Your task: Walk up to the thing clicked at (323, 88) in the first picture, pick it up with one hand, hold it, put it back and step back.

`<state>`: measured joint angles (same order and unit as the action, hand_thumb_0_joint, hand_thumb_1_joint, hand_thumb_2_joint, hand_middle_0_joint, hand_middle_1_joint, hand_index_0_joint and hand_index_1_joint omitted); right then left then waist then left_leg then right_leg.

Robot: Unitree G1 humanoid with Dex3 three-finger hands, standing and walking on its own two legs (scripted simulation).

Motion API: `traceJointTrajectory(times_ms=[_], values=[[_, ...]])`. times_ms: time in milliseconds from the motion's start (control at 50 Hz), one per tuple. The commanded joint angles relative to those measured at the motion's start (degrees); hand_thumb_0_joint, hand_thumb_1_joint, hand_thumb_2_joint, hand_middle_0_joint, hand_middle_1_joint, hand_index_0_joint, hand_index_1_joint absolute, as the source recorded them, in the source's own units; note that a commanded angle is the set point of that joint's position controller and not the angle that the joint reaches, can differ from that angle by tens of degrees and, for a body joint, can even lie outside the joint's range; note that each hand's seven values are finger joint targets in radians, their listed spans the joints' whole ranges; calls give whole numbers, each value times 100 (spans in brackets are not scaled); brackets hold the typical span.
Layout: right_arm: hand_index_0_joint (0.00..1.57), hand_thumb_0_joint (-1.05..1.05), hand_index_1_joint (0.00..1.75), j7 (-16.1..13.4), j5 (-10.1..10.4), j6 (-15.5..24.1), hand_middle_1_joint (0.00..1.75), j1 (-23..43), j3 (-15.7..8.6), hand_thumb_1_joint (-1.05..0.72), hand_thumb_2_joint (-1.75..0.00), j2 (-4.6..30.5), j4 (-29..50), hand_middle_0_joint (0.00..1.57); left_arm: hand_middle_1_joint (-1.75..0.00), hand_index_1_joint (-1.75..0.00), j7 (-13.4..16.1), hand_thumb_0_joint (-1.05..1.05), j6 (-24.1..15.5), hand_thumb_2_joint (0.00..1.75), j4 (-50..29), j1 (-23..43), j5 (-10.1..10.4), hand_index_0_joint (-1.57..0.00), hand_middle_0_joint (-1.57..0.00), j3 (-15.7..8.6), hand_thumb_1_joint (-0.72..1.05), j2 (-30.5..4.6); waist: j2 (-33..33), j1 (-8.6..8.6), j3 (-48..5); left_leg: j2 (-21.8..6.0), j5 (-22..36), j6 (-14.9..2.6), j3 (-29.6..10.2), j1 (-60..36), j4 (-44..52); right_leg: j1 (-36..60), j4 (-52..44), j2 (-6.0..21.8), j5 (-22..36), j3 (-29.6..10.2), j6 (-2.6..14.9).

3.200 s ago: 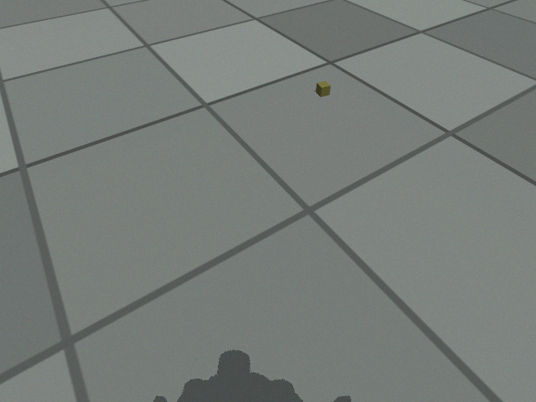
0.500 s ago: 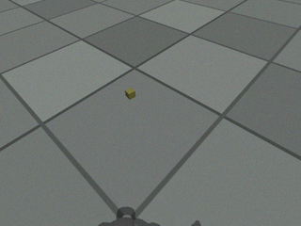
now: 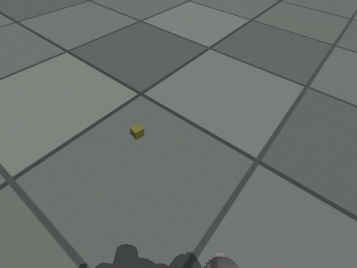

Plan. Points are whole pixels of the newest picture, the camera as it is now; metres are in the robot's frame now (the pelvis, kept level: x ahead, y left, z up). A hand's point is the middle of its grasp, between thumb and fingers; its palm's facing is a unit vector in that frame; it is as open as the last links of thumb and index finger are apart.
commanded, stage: walk up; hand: left
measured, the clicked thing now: (137, 131) +1.15 +0.26 -0.74
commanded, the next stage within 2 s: none
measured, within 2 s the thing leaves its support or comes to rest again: neither
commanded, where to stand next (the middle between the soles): +0.76 +0.02 m, yaw +0 degrees
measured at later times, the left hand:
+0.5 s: hand (84, 233) +0.25 +0.24 -0.12, palm faces +0.02 -0.92 -0.40, open 7.4 cm
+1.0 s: hand (80, 176) +0.43 +0.31 -0.15, palm faces -0.02 -0.94 -0.33, open 7.4 cm
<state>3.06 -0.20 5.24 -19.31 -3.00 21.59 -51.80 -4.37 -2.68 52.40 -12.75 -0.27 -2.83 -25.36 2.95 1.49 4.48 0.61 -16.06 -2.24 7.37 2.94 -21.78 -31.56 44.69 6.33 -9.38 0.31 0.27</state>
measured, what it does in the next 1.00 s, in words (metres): walks ahead: right foot, then left foot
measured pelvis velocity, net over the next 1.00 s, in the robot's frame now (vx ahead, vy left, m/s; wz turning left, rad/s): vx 0.39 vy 0.03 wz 0.02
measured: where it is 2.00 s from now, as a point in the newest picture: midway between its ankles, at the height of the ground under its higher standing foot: (168, 187)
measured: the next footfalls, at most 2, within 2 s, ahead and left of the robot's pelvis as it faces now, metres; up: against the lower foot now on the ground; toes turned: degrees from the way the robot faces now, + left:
right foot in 0.14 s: +0.24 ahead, -0.13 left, +0.00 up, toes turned -5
left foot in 0.66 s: +0.43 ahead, +0.13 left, +0.00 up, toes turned +7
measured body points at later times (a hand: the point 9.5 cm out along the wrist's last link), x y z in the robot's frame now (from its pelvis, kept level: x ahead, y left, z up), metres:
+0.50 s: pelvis +0.21 -0.03 +0.00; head +0.22 -0.05 +0.45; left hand +0.25 +0.29 -0.10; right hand +0.29 -0.36 -0.12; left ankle +0.31 +0.14 -0.69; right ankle +0.20 -0.13 -0.74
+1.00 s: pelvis +0.39 +0.03 +0.00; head +0.40 +0.05 +0.45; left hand +0.43 +0.36 -0.13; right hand +0.46 -0.28 -0.10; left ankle +0.39 +0.13 -0.74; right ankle +0.49 -0.13 -0.69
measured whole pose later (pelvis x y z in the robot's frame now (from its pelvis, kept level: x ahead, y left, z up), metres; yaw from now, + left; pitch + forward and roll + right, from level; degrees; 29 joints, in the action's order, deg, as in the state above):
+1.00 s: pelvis +0.39 +0.03 +0.00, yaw +1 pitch -4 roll +1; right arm 2.7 -0.5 4.7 -17.7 -2.7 21.4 -49.3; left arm -3.6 -2.0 52.3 -17.4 -0.6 -3.0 -24.6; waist 3.2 0.3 4.6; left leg 0.5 -13.7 -2.9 5.9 7.3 -24.5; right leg -29.4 50.9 5.5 -13.3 -2.0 -0.1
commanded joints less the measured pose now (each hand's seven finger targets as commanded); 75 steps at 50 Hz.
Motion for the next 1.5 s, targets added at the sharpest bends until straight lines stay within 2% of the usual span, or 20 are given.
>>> traceJointTrajectory(times_ms=[0, 60, 120, 160, 180, 300, 460, 560, 640, 660, 680, 700, 800, 980, 1120, 1140, 1180, 1200, 1300, 1480], values=[[20, 0, 30, -81, 23, 128, 30, 166, -460, -90, -90, 1624, 537, 20, -30, -30, 4, 0, -160, 90, -564, 546, 18, -20, -20, -241, 90, -742, -923, 37, 40, -1352, 2216, -698, -703, 430, 655, 635, -1012, -88, 684, 220, 105], [20, 0, 30, -111, -5, 48, 30, 121, -499, -90, -90, 1675, 583, 20, -30, -30, 34, 0, -165, 90, -512, 505, -13, -20, -20, -294, 90, -781, -864, 5, -203, -1445, 1864, -751, -817, 319, 279, 1083, -1121, -283, 311, 397, 201], [20, 0, 30, -134, -4, 35, 30, -1, -364, -90, -90, 1352, 673, 20, -30, -30, 151, 0, -272, 90, -222, -523, -42, -20, -20, -478, 90, -1108, 28, -576, -848, -964, 2145, -461, -436, 999, -1857, 3128, -1674, -373, -211, 201, 441], [20, 0, 30, -112, 36, -1, 30, -521, -204, -90, -90, 1077, 686, 20, -30, -30, 272, 0, -339, 90, -247, -1168, -34, -20, -20, -645, 90, -1811, 1281, -709, -1292, 153, -1287, -71, -422, 3130, -4158, 4647, -2760, 1852, -1052, -3433, 1155], [20, 0, 30, -189, -3, -57, 30, -296, -316, -90, -90, 1603, 561, 20, -30, -30, 295, 0, -302, 90, -256, -929, 63, -20, -20, -639, 90, -1830, 836, -728, -1096, -148, -1422, -108, -786, 3324, -4651, 4304, -2829, 2048, -1182, -3797, 1559], [20, 0, 30, -60, 12, -194, 30, -347, -296, -90, -90, 1248, 218, 20, -30, -30, 334, 0, -399, 90, -489, -154, 83, -20, -20, -388, 90, -1120, 422, -129, -180, -369, 121, 25, -1189, 2461, -3878, 2146, -3054, 653, 686, -654, 736], [20, 0, 30, 121, -100, -275, 30, 611, -370, -90, -90, 1181, 485, 20, -30, -30, 320, 0, -437, 90, -651, -366, -50, -20, -20, -508, 90, -1255, 352, -337, 187, -585, 884, 307, -1159, 3158, -2270, 2437, -3470, 816, -562, -314, 870], [20, 0, 30, 175, -127, -151, 30, 998, -376, -90, -90, 1172, 577, 20, -30, -30, 307, 0, -407, 90, -651, -439, -40, -20, -20, -500, 90, -1315, 294, -380, -21, -719, 893, 84, -731, 2100, -1256, 2319, -2831, 1051, 341, -169, 1034], [20, 0, 30, 77, -162, -78, 30, -222, -540, -90, -90, 1524, 193, 20, -30, -30, 316, 0, -331, 90, -673, -451, -57, -20, -20, -379, 90, -1184, -617, 297, -627, -298, 375, -193, -477, -17, -922, 1582, -816, 526, 846, 246, 770], [20, 0, 30, -6, -230, -43, 30, -842, -666, -90, -90, 1860, 95, 20, -30, -30, 314, 0, -295, 90, -677, -758, -17, -20, -20, -249, 90, -840, -1665, 550, -1031, -841, -692, -467, -1384, -874, -357, 853, 892, 18, 417, 597, 548], [20, 0, 30, -77, -207, -8, 30, -708, -716, -90, -90, 2218, 333, 20, -30, -30, 283, 0, -260, 90, -706, -1193, 35, -20, -20, -144, 90, -387, -2567, 274, -1090, -2124, -1152, -805, -3959, -1480, 209, -570, 2027, -830, -2233, 309, 181], [20, 0, 30, -79, -1, -14, 30, -529, -727, -90, -90, 2300, 439, 20, -30, -30, 376, 0, -193, 90, -573, -1073, 7, -20, -20, -298, 90, -1098, -1662, 343, -1072, -2557, -1348, -1281, -4751, -1090, 677, -626, 2383, -666, -2317, -160, 308], [20, 0, 30, -159, 71, 56, 30, 131, -420, -90, -90, 1562, 535, 20, -30, -30, 279, 0, -114, 90, -260, -1062, 107, -20, -20, -268, 90, -1007, -990, -116, -50, -1539, 1254, -630, -1759, 724, 640, 218, 1777, -168, -867, -597, 184], [20, 0, 30, -120, -26, 91, 30, 166, -501, -90, -90, 1689, 715, 20, -30, -30, 76, 0, -88, 90, -493, -149, -44, -20, -20, -296, 90, -871, -956, 54, 358, -1547, -289, -1071, -1291, 969, 1137, 195, -150, 128, -128, -126, -82], [20, 0, 30, -119, -2, -53, 30, 184, -435, -90, -90, 1549, 844, 20, -30, -30, 163, 0, -284, 90, -332, -529, -61, -20, -20, -339, 90, -830, -523, -255, -377, -1279, 1487, -729, -863, 789, -591, 1981, -1709, -421, 76, 377, 147], [20, 0, 30, -119, 15, -52, 30, 84, -336, -90, -90, 1297, 868, 20, -30, -30, 238, 0, -340, 90, -170, -1113, -65, -20, -20, -435, 90, -1015, 22, -539, -864, -973, 1676, -547, -632, 895, -1741, 2840, -1961, -364, 1, 158, 257], [20, 0, 30, -101, 29, -66, 30, -337, -132, -90, -90, 854, 949, 20, -30, -30, 354, 0, -408, 90, -320, -1421, -89, -20, -20, -602, 90, -1729, 1425, -561, -1162, 153, -1368, -54, -433, 3093, -3804, 4265, -2664, 1627, -567, -3135, 991], [20, 0, 30, -176, -5, -139, 30, -136, -275, -90, -90, 1475, 802, 20, -30, -30, 345, 0, -347, 90, -300, -1257, 12, -20, -20, -603, 90, -1774, 854, -652, -905, -97, -1493, -56, -730, 3321, -4224, 3964, -2743, 1952, -666, -3578, 1523], [20, 0, 30, -89, 34, -242, 30, -207, -289, -90, -90, 1318, 490, 20, -30, -30, 389, 0, -331, 90, -552, -559, 72, -20, -20, -395, 90, -1245, 558, -237, -144, -412, -414, 41, -1028, 2715, -3815, 2265, -2886, 830, 43, -1197, 1054], [20, 0, 30, 111, -98, -195, 30, 423, -391, -90, -90, 1213, 553, 20, -30, -30, 267, 0, -313, 90, -847, -420, -64, -20, -20, -457, 90, -1409, 669, -321, 194, -636, 425, 299, -642, 2059, -1657, 1346, -3136, 810, -1716, -630, 1161]])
